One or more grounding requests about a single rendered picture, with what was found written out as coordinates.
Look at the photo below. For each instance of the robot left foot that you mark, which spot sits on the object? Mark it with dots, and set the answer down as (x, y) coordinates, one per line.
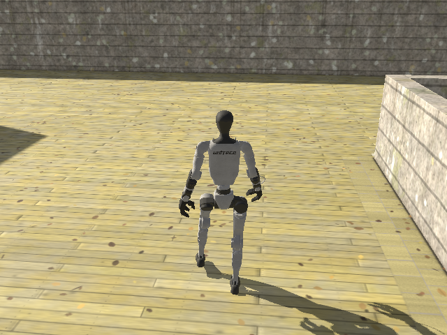
(200, 261)

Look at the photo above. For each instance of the robot left forearm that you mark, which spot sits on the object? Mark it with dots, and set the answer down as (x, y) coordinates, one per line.
(188, 189)

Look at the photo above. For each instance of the robot right forearm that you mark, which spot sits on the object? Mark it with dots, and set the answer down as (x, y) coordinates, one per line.
(256, 182)

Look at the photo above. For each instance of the robot right upper arm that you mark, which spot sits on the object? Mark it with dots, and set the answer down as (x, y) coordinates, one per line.
(246, 148)

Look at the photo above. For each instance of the humanoid robot head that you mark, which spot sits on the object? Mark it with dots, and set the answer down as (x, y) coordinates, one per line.
(224, 120)

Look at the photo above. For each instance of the right robot hand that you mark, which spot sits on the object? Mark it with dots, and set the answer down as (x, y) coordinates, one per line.
(252, 191)

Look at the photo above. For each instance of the robot left upper arm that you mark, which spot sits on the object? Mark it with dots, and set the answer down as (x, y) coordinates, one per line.
(198, 158)

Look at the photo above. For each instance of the left robot hand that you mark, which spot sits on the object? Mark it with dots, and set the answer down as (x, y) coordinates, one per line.
(183, 207)

